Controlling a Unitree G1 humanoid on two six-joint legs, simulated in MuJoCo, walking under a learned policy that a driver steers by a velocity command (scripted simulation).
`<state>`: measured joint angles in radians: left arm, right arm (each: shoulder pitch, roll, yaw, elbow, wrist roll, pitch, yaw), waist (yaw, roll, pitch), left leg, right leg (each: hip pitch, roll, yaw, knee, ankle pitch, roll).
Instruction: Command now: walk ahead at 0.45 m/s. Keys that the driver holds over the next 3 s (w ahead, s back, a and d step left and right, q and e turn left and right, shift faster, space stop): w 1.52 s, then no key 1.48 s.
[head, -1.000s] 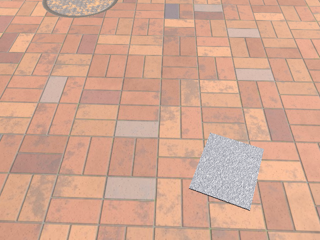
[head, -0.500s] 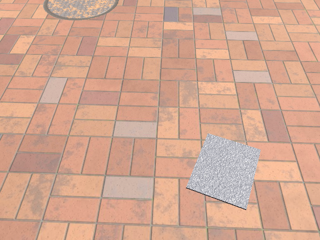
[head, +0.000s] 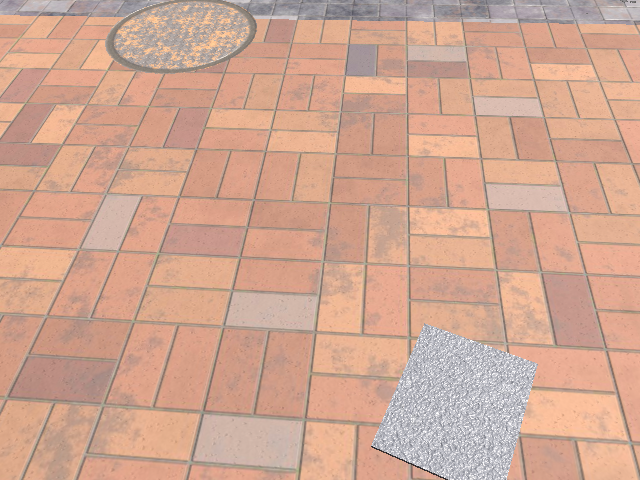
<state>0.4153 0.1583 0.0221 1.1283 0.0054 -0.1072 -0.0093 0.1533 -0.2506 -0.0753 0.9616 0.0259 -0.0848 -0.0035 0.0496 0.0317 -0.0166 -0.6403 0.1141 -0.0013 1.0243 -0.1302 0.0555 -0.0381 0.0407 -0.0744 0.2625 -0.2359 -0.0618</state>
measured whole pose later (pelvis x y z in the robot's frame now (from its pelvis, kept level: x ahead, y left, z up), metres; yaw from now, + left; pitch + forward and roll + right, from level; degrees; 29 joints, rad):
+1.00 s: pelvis +0.57 -0.01 -0.01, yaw +0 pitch +1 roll +0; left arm 0.19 0.24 0.06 0.95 0.00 -0.11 -0.04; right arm 0.25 -0.26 -0.06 0.99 0.03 -0.10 -0.01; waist 0.00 0.03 0.03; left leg -0.46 0.07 -0.02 1.18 -0.34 0.06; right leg -0.32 0.03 -0.07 0.44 -0.14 -0.07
